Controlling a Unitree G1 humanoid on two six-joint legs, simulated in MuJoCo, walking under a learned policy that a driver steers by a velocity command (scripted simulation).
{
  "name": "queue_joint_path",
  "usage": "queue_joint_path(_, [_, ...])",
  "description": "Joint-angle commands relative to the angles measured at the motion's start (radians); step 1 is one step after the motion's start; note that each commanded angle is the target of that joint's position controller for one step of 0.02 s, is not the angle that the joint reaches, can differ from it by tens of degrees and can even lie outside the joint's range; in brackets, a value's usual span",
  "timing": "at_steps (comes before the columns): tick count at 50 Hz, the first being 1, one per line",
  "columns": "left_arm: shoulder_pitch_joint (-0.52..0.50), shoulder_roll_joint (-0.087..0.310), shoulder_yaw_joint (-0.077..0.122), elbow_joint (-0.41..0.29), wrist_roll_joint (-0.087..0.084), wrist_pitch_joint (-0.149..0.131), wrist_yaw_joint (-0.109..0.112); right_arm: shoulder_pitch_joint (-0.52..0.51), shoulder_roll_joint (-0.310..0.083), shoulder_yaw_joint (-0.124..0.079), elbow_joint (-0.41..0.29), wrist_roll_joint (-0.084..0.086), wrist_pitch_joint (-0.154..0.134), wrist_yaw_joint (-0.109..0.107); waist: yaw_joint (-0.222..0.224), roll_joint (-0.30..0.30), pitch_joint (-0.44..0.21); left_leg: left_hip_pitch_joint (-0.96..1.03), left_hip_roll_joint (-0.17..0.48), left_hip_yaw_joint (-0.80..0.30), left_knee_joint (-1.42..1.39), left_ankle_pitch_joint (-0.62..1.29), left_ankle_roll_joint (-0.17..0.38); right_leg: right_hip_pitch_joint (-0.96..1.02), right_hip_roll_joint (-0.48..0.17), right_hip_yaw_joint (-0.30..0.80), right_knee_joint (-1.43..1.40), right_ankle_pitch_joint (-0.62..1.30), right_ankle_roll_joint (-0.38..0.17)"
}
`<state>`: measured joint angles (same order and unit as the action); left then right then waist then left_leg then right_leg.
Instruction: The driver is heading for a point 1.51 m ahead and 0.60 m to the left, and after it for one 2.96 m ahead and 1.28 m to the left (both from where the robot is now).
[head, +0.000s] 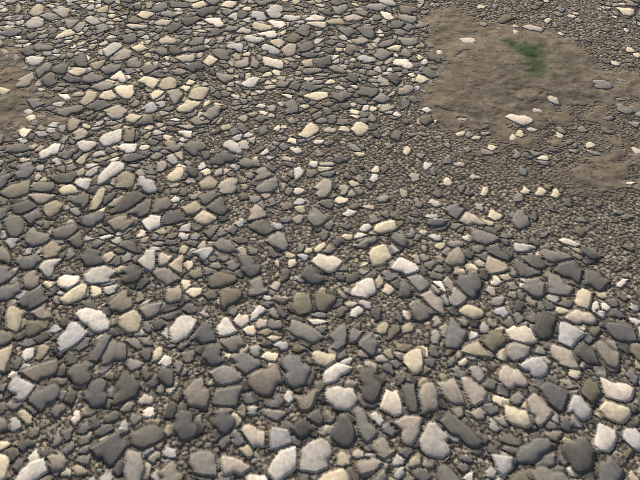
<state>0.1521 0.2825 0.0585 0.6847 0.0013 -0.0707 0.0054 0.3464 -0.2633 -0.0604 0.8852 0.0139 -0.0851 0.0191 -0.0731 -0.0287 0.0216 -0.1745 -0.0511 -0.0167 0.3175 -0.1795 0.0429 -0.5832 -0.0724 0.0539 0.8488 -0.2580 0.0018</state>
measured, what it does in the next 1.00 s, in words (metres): walks ahead, turning left: right foot, then left foot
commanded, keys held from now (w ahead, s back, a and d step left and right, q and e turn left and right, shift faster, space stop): w+q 0.94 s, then w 0.06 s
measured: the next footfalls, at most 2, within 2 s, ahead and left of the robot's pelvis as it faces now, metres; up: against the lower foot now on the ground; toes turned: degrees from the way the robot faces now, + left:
right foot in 0.18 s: +0.25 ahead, -0.15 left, +0.00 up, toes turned +7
left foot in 0.68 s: +0.46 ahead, +0.18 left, +0.00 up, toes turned +25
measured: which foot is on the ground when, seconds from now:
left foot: down 0.00-0.18, up 0.20-0.66, down 0.68-1.00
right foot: up 0.00-0.16, down 0.18-0.68, up 0.70-1.00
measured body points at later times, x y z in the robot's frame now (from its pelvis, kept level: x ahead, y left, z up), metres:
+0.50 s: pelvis +0.25 -0.03 +0.00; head +0.27 -0.03 +0.45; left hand +0.20 +0.26 -0.12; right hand +0.49 -0.24 -0.10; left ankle +0.34 +0.16 -0.68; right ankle +0.21 -0.15 -0.75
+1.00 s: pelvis +0.49 +0.12 +0.00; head +0.51 +0.15 +0.45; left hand +0.53 +0.44 -0.09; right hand +0.70 -0.09 -0.10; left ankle +0.42 +0.17 -0.75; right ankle +0.73 +0.04 -0.69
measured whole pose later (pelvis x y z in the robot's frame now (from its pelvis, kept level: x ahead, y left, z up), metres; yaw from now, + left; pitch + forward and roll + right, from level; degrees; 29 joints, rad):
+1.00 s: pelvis +0.49 +0.12 +0.00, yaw +33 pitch +2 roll +0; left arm 0.07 0.30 0.05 0.69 0.01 -0.10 0.00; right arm 0.33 -0.28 -0.07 0.72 0.01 -0.04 0.00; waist -0.06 -0.03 0.03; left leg -0.17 -0.11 -0.11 0.36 -0.22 0.09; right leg -0.66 -0.09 0.09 0.71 -0.03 0.06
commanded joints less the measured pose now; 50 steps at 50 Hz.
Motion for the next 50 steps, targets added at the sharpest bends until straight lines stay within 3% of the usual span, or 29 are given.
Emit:
queue_joint_path(1, [-0.064, 0.03, -0.003, -0.076, -0.006, -0.023, -0.01, -0.066, -0.192, -0.043, -0.081, 0.013, -0.007, -0.013, 0.028, 0.116, -0.024, -0.039, 0.218, -0.2, -0.139, 0.182, 0.178, 0.081, 0.029, -0.022, -0.194, 0.17, 0.024])
queue_joint_path(5, [-0.138, 0.066, 0.006, -0.102, -0.018, -0.036, -0.021, 0.009, -0.191, -0.041, -0.06, 0.022, 0.011, -0.017, 0.015, 0.128, -0.02, -0.013, 0.239, -0.249, -0.081, 0.111, 0.146, 0.172, 0.06, -0.009, -0.326, 0.219, 0.02])
queue_joint_path(7, [-0.088, 0.092, 0.02, -0.089, -0.019, -0.042, -0.019, 0.004, -0.189, -0.04, -0.061, 0.022, 0.019, -0.022, 0.062, 0.134, -0.034, -0.029, 0.233, -0.268, -0.018, 0.071, 0.112, 0.298, 0.06, -0.011, -0.394, 0.215, -0.004])
queue_joint_path(8, [-0.011, 0.116, 0.035, -0.067, -0.014, -0.042, -0.012, 0.005, -0.167, -0.033, -0.065, 0.016, 0.02, -0.023, 0.101, 0.13, -0.068, -0.063, 0.197, -0.253, 0.06, 0.097, 0.088, 0.424, 0.055, -0.017, -0.412, 0.188, -0.025])
queue_joint_path(9, [0.119, 0.167, 0.053, -0.051, 0.001, -0.043, -0.001, -0.016, -0.115, -0.014, -0.084, 0.004, 0.015, -0.021, 0.169, 0.08, -0.155, -0.161, 0.134, -0.204, 0.27, 0.055, 0.049, 0.619, -0.06, 0.084, -0.405, 0.154, -0.076])
queue_joint_path(10, [0.241, 0.258, 0.076, -0.038, 0.018, -0.03, 0.007, 0.047, -0.031, 0.011, -0.118, -0.003, 0.001, -0.022, 0.18, -0.157, -0.294, -0.431, 0.022, -0.071, 0.607, -0.246, -0.014, 0.917, -0.295, 0.385, -0.433, 0.084, -0.184])
queue_joint_path(11, [0.278, 0.233, 0.072, -0.01, 0.013, -0.021, -0.001, 0.074, -0.076, 0.004, -0.133, 0.023, -0.007, -0.024, 0.173, -0.277, -0.317, -0.601, 0.034, -0.082, 0.817, -0.423, -0.023, 0.921, -0.379, 0.653, -0.529, -0.131, -0.263])
queue_joint_path(12, [0.23, 0.162, 0.051, -0.017, 0.003, -0.023, -0.005, 0.031, -0.153, -0.018, -0.128, 0.032, -0.003, -0.026, 0.172, -0.163, -0.19, -0.651, 0.085, -0.115, 0.905, -0.347, -0.021, 0.821, -0.332, 0.563, -0.555, -0.2, -0.236])
queue_joint_path(14, [0.12, 0.085, 0.025, -0.017, 0.003, -0.027, -0.011, -0.034, -0.146, -0.025, -0.135, 0.019, 0.013, -0.025, 0.129, -0.093, -0.064, -0.618, 0.137, -0.091, 0.888, -0.204, -0.028, 0.63, -0.243, 0.331, -0.603, -0.055, -0.191])
queue_joint_path(15, [0.082, 0.065, 0.02, -0.012, 0.007, -0.029, -0.013, -0.044, -0.133, -0.028, -0.14, 0.014, 0.023, -0.022, 0.104, -0.102, -0.028, -0.587, 0.16, -0.094, 0.856, -0.161, -0.033, 0.559, -0.216, 0.254, -0.632, 0.022, -0.182])
queue_joint_path(19, [0.06, 0.091, 0.037, 0.018, 0.01, -0.046, -0.008, -0.085, -0.076, -0.02, -0.177, 0.011, 0.05, -0.01, 0.072, -0.06, 0.001, -0.552, 0.182, -0.083, 0.772, -0.044, -0.058, 0.474, -0.203, 0.07, -0.702, 0.234, -0.193])
queue_joint_path(23, [0.077, 0.13, 0.051, 0.047, 0.007, -0.042, 0.002, -0.181, -0.057, -0.007, -0.216, 0.009, 0.049, 0.011, 0.095, -0.032, 0.016, -0.526, 0.174, -0.051, 0.549, 0.145, -0.057, 0.488, -0.182, -0.081, -0.715, 0.306, -0.178])
queue_joint_path(26, [0.116, 0.16, 0.06, 0.069, -0.004, -0.033, 0.007, -0.283, -0.054, 0.0, -0.255, 0.007, 0.047, 0.029, 0.13, -0.018, 0.043, -0.493, 0.157, -0.001, 0.416, 0.203, -0.037, 0.518, -0.19, -0.151, -0.711, 0.307, -0.158])
queue_joint_path(29, [0.152, 0.185, 0.069, 0.094, -0.02, -0.017, 0.007, -0.347, -0.072, -0.004, -0.295, 0.009, 0.05, 0.042, 0.139, -0.021, 0.063, -0.494, 0.14, 0.032, 0.345, 0.133, 0.0, 0.607, -0.219, -0.189, -0.669, 0.366, -0.135])
queue_joint_path(31, [0.152, 0.213, 0.077, 0.099, -0.027, -0.003, 0.01, -0.333, -0.097, -0.016, -0.311, 0.006, 0.053, 0.047, 0.111, -0.045, 0.032, -0.416, 0.09, 0.084, 0.323, 0.033, 0.039, 0.652, -0.223, -0.224, -0.564, 0.638, -0.114])
queue_joint_path(32, [0.15, 0.23, 0.081, 0.099, -0.031, 0.006, 0.013, -0.275, -0.122, -0.031, -0.304, 0.005, 0.056, 0.046, 0.073, -0.061, -0.015, -0.32, 0.048, 0.117, 0.32, -0.016, 0.062, 0.658, -0.216, -0.244, -0.456, 0.815, -0.102])
queue_joint_path(33, [0.138, 0.23, 0.078, 0.096, -0.035, 0.015, 0.017, -0.135, -0.162, -0.057, -0.27, 0.008, 0.059, 0.04, -0.01, -0.049, -0.089, -0.128, -0.002, 0.14, 0.266, 0.016, 0.094, 0.613, -0.187, -0.277, -0.267, 0.898, -0.077])
queue_joint_path(34, [0.156, 0.203, 0.065, 0.088, -0.021, 0.013, 0.022, 0.038, -0.233, -0.093, -0.223, 0.011, 0.067, 0.023, -0.086, -0.003, -0.181, 0.172, 0.008, 0.062, 0.249, 0.054, 0.135, 0.424, -0.15, -0.288, -0.006, 0.745, -0.034])
queue_joint_path(35, [0.235, 0.062, 0.02, 0.031, 0.027, -0.005, 0.013, 0.05, -0.359, -0.115, -0.219, 0.019, 0.069, 0.006, 0.008, 0.283, -0.243, 0.51, 0.281, -0.454, 0.197, -0.021, 0.293, -0.035, 0.012, -0.263, 0.377, -0.146, 0.036])
queue_joint_path(36, [0.18, 0.092, 0.011, 0.008, 0.0, -0.046, 0.001, 0.072, -0.327, -0.095, -0.262, 0.011, 0.052, 0.011, -0.03, 0.233, -0.432, 0.608, 0.399, -0.851, 0.014, -0.19, 0.399, -0.175, 0.103, -0.002, 0.55, -0.361, 0.039])
queue_joint_path(37, [0.072, 0.161, 0.029, -0.019, -0.042, -0.066, -0.009, 0.054, -0.254, -0.075, -0.247, 0.002, 0.038, 0.017, -0.06, 0.144, -0.312, 0.548, 0.37, -0.718, -0.019, -0.155, 0.336, -0.271, 0.048, 0.043, 0.554, -0.27, 0.019])
queue_joint_path(38, [0.045, 0.149, 0.022, -0.027, -0.041, -0.077, -0.007, 0.012, -0.223, -0.066, -0.244, 0.006, 0.029, 0.015, -0.03, 0.107, -0.207, 0.412, 0.327, -0.587, -0.015, -0.092, 0.302, -0.265, 0.008, 0.032, 0.479, -0.188, 0.001])
queue_joint_path(39, [0.045, 0.147, 0.023, -0.014, -0.013, -0.079, 0.002, -0.062, -0.19, -0.055, -0.255, 0.005, 0.027, 0.013, 0.018, 0.052, -0.139, 0.26, 0.287, -0.489, -0.016, 0.01, 0.271, -0.2, -0.027, 0.032, 0.39, -0.13, 0.002])
queue_joint_path(40, [0.061, 0.161, 0.033, -0.008, 0.003, -0.071, 0.005, -0.114, -0.16, -0.044, -0.272, -0.006, 0.026, 0.009, 0.059, 0.066, -0.111, 0.144, 0.257, -0.421, -0.033, 0.117, 0.258, -0.117, -0.049, 0.039, 0.328, -0.095, 0.006])
queue_joint_path(41, [0.075, 0.161, 0.036, -0.007, 0.007, -0.057, 0.003, -0.138, -0.156, -0.042, -0.285, -0.014, 0.026, 0.006, 0.083, 0.078, -0.099, 0.074, 0.243, -0.399, -0.056, 0.164, 0.26, -0.065, -0.053, 0.039, 0.298, -0.076, 0.012])
queue_joint_path(44, [0.056, 0.116, 0.025, -0.017, 0.017, -0.031, 0.004, -0.124, -0.177, -0.049, -0.272, -0.007, 0.02, -0.009, 0.094, 0.063, -0.066, -0.046, 0.214, -0.315, -0.088, 0.265, 0.267, -0.028, -0.038, 0.01, 0.163, -0.011, 0.05])
queue_joint_path(48, [-0.088, 0.069, 0.002, -0.048, 0.014, -0.032, -0.007, -0.077, -0.189, -0.053, -0.247, 0.004, 0.027, -0.028, 0.041, 0.091, -0.027, -0.101, 0.145, -0.227, -0.085, 0.171, 0.202, 0.023, 0.012, -0.004, -0.142, 0.276, 0.068])
queue_joint_path(50, [-0.147, 0.064, -0.004, -0.056, 0.003, -0.04, -0.02, -0.034, -0.184, -0.05, -0.226, 0.005, 0.029, -0.03, 0.006, 0.103, -0.022, -0.1, 0.151, -0.227, -0.083, 0.113, 0.185, 0.08, 0.034, -0.015, -0.237, 0.376, 0.064])
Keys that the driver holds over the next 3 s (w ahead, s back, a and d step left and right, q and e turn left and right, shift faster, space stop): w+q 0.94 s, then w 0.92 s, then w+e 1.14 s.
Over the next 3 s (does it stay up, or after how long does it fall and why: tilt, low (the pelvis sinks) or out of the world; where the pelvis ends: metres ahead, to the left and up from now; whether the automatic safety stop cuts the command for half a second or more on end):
stays up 1.44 0.68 0.00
